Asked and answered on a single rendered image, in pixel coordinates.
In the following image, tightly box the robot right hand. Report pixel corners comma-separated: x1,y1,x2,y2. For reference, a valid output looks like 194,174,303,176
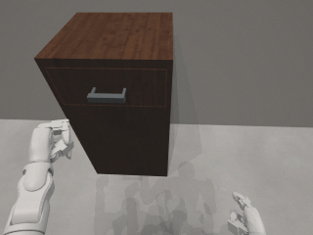
227,191,266,235

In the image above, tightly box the handle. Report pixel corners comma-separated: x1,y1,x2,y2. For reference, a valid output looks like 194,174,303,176
86,87,126,104

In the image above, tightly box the cabinet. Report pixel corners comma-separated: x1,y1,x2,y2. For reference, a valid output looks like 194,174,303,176
34,12,173,177

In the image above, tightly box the robot left forearm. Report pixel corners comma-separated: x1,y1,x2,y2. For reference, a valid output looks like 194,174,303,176
3,162,55,235

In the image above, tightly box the robot left hand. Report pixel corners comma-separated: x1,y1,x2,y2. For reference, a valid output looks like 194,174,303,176
28,118,74,165

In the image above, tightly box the drawer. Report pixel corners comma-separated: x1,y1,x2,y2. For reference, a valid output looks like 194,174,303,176
46,67,166,107

